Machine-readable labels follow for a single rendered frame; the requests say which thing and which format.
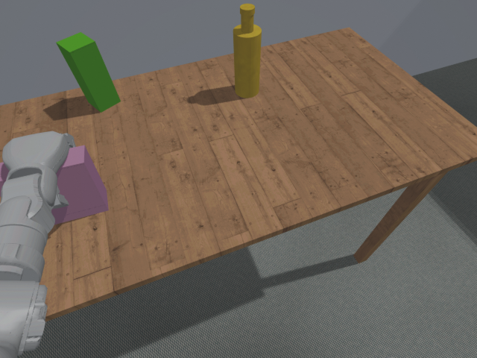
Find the left robot forearm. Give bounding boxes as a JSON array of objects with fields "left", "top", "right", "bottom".
[{"left": 0, "top": 163, "right": 57, "bottom": 282}]

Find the table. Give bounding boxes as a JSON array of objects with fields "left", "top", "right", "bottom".
[{"left": 0, "top": 28, "right": 477, "bottom": 322}]

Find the robot left upper arm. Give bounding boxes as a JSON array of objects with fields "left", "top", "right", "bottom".
[{"left": 0, "top": 280, "right": 48, "bottom": 358}]

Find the sponge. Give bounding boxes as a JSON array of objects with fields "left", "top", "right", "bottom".
[{"left": 0, "top": 145, "right": 109, "bottom": 224}]

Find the left robot hand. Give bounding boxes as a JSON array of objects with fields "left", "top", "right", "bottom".
[{"left": 2, "top": 131, "right": 76, "bottom": 209}]

